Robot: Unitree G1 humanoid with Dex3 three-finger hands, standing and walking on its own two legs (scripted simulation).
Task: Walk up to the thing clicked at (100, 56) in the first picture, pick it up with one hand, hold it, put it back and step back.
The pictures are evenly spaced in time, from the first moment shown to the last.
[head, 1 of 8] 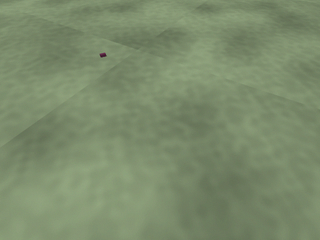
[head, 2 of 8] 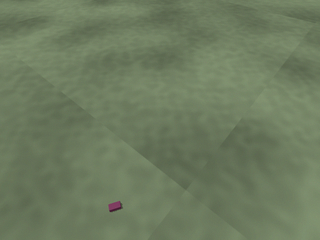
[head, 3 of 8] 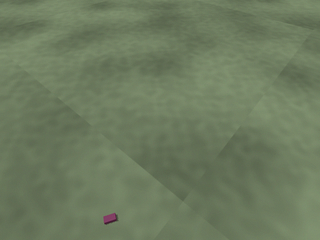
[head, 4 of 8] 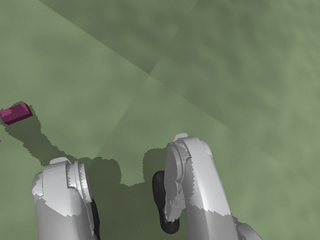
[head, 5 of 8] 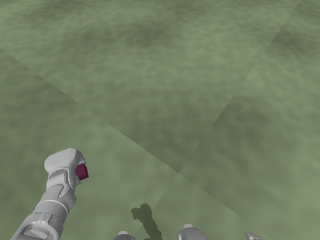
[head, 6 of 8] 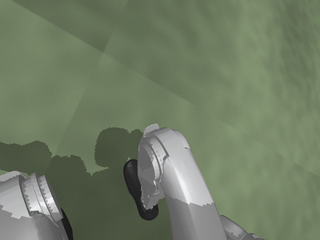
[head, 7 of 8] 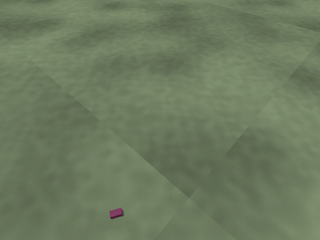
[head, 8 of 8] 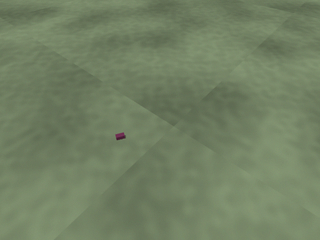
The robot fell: no
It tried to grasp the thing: yes
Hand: left
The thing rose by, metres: 0.70
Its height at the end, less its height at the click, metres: +0.00
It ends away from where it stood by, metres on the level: 0.01
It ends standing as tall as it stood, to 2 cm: yes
